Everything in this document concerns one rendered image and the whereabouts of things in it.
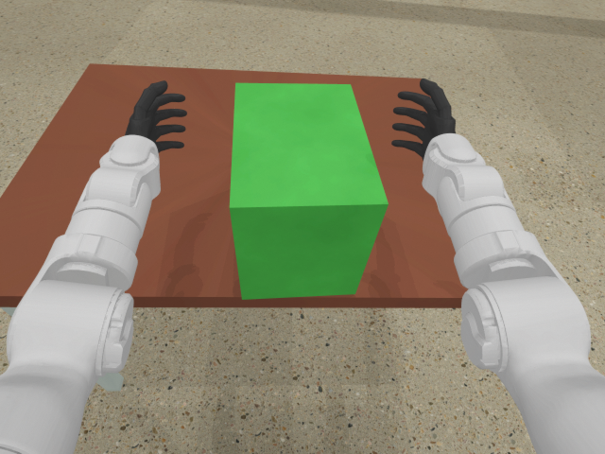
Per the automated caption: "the left robot hand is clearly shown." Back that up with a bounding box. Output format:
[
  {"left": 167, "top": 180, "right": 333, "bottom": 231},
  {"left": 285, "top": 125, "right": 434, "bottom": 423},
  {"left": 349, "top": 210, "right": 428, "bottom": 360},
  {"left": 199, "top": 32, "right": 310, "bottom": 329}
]
[{"left": 125, "top": 80, "right": 187, "bottom": 152}]

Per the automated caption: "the robot left forearm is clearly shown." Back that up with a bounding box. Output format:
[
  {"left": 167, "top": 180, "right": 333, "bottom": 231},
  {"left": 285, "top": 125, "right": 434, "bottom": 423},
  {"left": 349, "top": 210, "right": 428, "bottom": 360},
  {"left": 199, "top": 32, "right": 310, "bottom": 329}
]
[{"left": 7, "top": 135, "right": 161, "bottom": 363}]

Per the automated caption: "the right robot upper arm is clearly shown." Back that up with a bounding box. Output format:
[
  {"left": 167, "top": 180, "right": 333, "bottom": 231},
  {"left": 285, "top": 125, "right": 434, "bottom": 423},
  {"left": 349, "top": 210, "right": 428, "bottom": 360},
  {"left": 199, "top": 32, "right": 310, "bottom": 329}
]
[{"left": 460, "top": 276, "right": 605, "bottom": 454}]

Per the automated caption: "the right robot hand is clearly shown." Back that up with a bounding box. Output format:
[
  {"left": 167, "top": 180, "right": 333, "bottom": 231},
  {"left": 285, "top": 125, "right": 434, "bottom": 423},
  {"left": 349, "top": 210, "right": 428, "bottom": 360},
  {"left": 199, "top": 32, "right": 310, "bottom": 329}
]
[{"left": 391, "top": 79, "right": 456, "bottom": 160}]

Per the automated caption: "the robot right forearm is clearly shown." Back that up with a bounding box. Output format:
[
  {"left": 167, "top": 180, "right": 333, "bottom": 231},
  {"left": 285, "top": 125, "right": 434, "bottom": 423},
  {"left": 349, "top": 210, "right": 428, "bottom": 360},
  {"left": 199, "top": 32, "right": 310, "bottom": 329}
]
[{"left": 422, "top": 133, "right": 591, "bottom": 356}]

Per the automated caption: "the left robot upper arm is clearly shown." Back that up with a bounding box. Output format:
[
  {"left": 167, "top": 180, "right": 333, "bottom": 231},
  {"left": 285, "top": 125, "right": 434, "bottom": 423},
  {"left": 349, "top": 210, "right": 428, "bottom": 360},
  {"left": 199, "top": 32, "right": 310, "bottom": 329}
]
[{"left": 0, "top": 279, "right": 133, "bottom": 454}]

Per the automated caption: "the table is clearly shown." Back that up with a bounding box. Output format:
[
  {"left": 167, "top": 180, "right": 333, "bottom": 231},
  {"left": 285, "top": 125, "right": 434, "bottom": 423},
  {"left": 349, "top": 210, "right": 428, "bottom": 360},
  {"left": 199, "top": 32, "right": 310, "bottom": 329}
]
[{"left": 0, "top": 63, "right": 468, "bottom": 392}]

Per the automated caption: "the carton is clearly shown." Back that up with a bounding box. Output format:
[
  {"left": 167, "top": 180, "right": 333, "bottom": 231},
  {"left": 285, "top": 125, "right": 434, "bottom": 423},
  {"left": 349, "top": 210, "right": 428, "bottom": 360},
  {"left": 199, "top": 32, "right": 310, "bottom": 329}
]
[{"left": 230, "top": 83, "right": 389, "bottom": 300}]

